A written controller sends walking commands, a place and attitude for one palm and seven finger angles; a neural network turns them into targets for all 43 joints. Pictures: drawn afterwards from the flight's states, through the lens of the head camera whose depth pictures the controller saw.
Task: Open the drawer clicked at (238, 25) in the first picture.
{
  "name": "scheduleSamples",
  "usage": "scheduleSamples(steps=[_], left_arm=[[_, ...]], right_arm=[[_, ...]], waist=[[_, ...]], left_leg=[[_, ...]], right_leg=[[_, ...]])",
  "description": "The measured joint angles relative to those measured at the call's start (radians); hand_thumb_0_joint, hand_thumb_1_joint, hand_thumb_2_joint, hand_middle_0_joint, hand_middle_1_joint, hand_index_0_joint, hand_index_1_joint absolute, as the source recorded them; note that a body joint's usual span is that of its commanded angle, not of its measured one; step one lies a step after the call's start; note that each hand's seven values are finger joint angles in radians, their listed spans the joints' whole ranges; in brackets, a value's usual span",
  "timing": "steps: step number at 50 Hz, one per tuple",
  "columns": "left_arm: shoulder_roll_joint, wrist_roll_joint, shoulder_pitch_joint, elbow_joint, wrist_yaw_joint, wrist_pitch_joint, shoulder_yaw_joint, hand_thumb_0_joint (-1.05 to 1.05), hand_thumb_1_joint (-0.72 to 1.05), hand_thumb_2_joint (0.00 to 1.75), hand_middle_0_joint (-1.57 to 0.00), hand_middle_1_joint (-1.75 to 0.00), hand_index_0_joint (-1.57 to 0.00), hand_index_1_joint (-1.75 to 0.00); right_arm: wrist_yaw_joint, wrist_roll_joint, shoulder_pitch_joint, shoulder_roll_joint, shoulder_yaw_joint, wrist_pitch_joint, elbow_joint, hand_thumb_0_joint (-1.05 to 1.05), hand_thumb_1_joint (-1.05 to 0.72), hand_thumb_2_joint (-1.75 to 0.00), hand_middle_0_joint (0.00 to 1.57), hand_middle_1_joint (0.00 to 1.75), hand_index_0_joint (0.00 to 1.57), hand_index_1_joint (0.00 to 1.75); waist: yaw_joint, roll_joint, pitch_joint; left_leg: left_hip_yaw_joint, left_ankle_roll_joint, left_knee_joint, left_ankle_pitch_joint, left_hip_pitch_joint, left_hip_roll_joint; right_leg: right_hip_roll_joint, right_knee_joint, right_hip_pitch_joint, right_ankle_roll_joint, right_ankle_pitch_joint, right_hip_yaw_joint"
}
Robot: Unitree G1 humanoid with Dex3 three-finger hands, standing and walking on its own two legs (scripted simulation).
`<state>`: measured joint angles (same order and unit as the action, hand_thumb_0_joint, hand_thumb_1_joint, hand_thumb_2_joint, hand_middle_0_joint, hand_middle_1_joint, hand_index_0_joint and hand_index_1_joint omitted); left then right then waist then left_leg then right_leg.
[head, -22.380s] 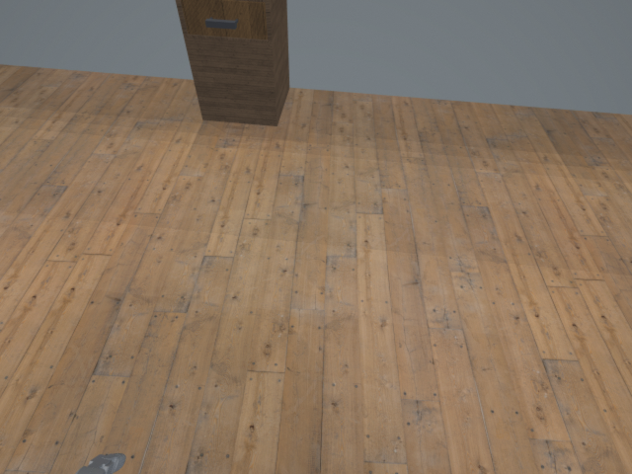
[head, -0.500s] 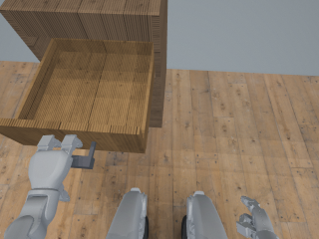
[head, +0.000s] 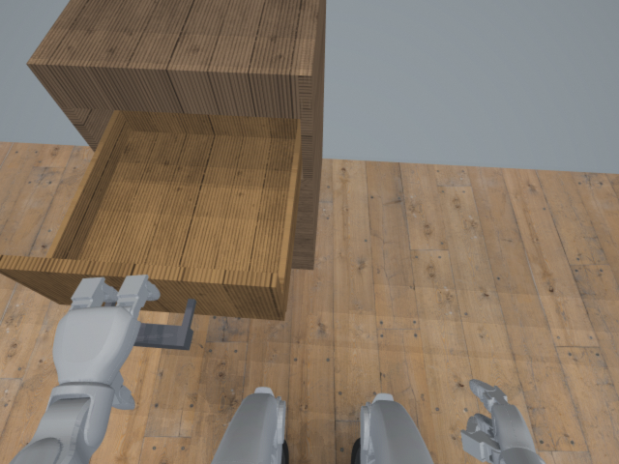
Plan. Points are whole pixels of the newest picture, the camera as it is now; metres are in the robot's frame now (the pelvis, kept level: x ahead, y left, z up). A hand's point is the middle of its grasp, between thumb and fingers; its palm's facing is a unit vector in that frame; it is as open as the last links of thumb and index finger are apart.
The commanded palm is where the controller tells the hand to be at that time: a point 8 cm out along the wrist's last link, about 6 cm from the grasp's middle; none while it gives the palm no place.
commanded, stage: lift the hand off the handle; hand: left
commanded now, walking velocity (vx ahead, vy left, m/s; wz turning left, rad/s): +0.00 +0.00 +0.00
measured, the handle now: (146, 318) +0.31 +0.27 -0.09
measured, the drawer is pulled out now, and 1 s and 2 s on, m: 0.30 0.30 0.30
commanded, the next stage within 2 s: draw the hand back to the body in 1.48 s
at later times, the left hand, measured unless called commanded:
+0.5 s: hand (106, 335) +0.26 +0.27 -0.01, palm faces -0.04 -0.05 -1.00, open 13.8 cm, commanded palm +0.24 +0.27 +0.05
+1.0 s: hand (92, 325) +0.26 +0.27 +0.03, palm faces -0.04 -0.05 -1.00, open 13.9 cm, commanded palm +0.25 +0.27 +0.09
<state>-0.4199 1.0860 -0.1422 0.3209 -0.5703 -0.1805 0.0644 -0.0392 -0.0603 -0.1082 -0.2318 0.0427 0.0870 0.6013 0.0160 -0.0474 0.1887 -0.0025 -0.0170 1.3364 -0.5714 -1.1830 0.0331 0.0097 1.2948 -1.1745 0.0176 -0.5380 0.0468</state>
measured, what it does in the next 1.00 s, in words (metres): rises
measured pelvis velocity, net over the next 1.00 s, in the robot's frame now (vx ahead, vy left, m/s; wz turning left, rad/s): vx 0.03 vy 0.00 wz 0.00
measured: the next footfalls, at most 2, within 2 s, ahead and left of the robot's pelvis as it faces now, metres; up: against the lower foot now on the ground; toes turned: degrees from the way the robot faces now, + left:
none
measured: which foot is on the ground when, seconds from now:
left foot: down 0.00-1.00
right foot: down 0.00-1.00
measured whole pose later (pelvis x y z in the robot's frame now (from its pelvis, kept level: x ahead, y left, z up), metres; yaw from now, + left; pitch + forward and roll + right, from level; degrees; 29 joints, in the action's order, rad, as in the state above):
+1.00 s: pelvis +0.03 +0.00 +0.05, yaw +0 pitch +17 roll -1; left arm -0.43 1.04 -0.27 0.20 -0.49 -0.13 0.06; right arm -0.02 -0.05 -0.18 -0.23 0.03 0.12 0.55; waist 0.01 -0.06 0.16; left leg -0.02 -0.02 1.08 -0.51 -0.86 0.03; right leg 0.01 1.04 -0.86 0.01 -0.48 0.03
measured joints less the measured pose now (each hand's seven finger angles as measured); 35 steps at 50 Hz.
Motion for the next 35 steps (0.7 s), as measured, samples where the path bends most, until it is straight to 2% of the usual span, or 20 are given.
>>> scheduleSamples(steps=[15, 35], left_arm=[[0.002, -0.010, -0.041, -0.031, 0.014, 0.029, -0.007, 0.00, -0.49, 0.30, -0.31, -1.20, -0.34, -1.21], [-0.004, -0.033, -0.107, -0.090, 0.048, 0.034, 0.001, 0.00, -0.49, 0.30, -0.31, -1.20, -0.32, -1.20]], right_arm=[[0.005, 0.004, -0.022, 0.005, -0.007, 0.009, -0.011, 0.01, -0.90, -0.90, 0.21, 0.30, 0.20, 0.30], [0.015, 0.011, -0.050, -0.004, -0.005, 0.023, -0.039, 0.01, -0.90, -0.90, 0.21, 0.30, 0.20, 0.30]], waist=[[0.000, -0.003, -0.009], [-0.006, -0.002, -0.015]], left_leg=[[-0.004, 0.001, -0.081, 0.015, 0.099, 0.000], [-0.010, 0.003, -0.183, 0.036, 0.227, 0.000]], right_leg=[[0.002, -0.078, 0.097, 0.000, 0.014, -0.005], [0.006, -0.177, 0.221, 0.000, 0.036, -0.011]])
